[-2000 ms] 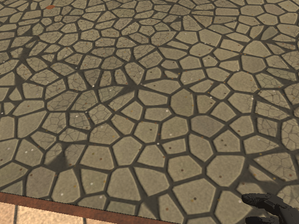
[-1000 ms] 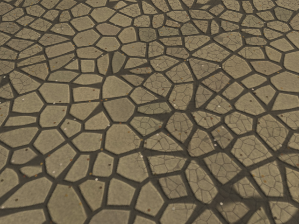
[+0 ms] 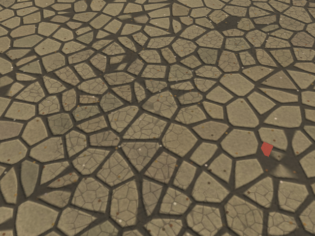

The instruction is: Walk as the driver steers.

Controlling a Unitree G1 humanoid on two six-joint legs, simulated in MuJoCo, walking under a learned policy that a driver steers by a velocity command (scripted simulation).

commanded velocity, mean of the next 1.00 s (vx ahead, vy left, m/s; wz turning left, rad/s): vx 0.15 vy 0.00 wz -0.51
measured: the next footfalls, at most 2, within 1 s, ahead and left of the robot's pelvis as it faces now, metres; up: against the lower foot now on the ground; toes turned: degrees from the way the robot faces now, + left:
left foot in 0.20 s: +0.31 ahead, +0.14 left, +0.00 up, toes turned -6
right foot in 0.66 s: +0.21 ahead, -0.11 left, +0.00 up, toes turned -23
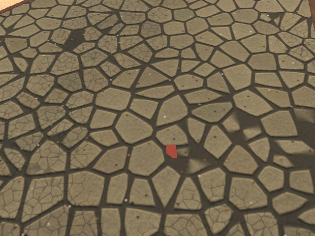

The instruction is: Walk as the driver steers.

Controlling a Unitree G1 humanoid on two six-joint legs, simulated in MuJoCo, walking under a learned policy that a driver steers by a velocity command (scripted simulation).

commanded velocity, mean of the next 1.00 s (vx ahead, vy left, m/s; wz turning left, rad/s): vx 0.10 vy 0.00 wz -0.60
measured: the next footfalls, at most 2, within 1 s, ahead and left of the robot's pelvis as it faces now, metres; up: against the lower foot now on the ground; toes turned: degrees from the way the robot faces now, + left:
left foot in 0.14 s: +0.06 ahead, +0.14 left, +0.00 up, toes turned -10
right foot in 0.56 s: -0.01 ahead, -0.13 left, +0.00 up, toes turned -21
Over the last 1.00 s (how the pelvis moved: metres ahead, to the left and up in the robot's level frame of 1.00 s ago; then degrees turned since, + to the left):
0.20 0.00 -0.01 -32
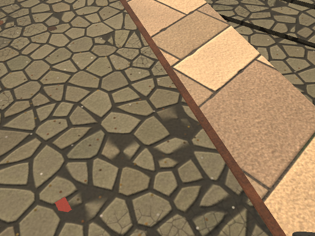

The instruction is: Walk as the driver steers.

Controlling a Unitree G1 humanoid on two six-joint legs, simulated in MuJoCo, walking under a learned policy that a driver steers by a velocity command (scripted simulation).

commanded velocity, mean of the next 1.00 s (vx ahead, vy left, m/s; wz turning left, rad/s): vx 0.09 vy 0.00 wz -0.14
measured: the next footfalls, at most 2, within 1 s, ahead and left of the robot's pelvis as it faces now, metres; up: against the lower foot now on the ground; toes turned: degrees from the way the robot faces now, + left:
left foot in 0.04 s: +0.12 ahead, +0.13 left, +0.00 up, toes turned -5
right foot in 0.40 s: +0.21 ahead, -0.13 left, +0.00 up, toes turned -3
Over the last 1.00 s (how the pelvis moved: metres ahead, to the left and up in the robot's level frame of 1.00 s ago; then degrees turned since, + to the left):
0.05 -0.05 0.00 -35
